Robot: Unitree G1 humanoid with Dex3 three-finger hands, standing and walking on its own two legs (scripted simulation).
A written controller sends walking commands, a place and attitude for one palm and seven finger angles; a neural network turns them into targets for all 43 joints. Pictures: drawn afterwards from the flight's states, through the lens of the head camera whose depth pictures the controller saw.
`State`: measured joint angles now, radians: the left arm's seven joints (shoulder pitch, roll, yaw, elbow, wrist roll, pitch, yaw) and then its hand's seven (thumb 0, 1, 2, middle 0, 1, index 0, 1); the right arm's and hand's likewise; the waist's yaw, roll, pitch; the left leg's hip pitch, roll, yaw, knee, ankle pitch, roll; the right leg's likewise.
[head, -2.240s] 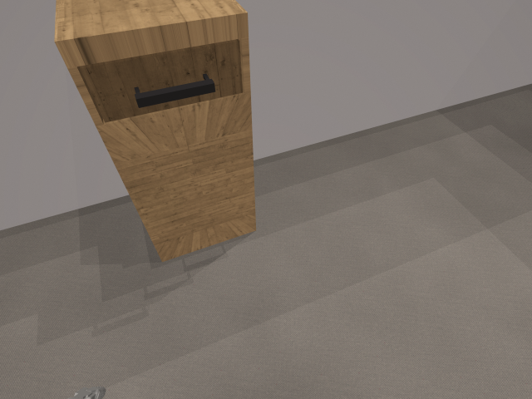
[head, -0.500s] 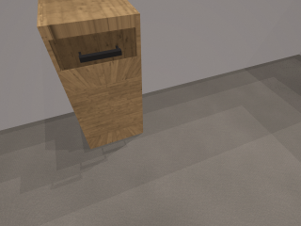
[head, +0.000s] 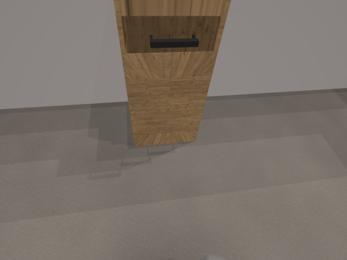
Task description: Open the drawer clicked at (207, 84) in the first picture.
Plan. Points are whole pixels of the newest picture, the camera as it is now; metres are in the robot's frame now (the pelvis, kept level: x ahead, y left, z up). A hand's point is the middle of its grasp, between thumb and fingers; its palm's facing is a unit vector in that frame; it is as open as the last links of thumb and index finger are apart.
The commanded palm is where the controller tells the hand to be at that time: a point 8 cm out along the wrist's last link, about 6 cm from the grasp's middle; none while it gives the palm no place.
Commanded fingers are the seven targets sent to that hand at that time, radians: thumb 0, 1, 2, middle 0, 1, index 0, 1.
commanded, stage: turn to face it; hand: left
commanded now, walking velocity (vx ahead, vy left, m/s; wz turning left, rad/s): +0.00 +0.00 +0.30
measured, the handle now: (173, 40) +0.90 +0.04 +0.03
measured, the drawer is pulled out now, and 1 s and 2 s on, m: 0.00 0.00 0.00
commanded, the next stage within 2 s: take the last steps up to it in 0.26 s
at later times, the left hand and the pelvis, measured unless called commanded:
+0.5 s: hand out of the picture -0.03 +0.14 -0.16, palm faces +0.19 -0.95 -0.23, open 7.4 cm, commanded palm none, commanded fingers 0.00 0.90 0.90 -0.20 -0.30 -0.20 -0.30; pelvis -0.02 -0.04 +0.00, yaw +9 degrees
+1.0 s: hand out of the picture +0.12 +0.14 -0.18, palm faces +0.07 -0.98 -0.20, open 7.4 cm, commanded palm none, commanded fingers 0.00 0.90 0.90 -0.20 -0.30 -0.20 -0.30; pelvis +0.09 -0.06 -0.01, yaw +4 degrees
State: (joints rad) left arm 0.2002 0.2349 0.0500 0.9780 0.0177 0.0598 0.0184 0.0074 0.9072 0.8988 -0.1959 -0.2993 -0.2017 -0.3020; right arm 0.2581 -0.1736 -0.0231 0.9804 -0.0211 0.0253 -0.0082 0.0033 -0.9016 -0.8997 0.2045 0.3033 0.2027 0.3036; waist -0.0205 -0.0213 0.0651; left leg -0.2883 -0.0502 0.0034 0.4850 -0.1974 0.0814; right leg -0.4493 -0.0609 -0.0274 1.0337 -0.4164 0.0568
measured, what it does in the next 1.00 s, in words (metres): walks ahead: right foot, then left foot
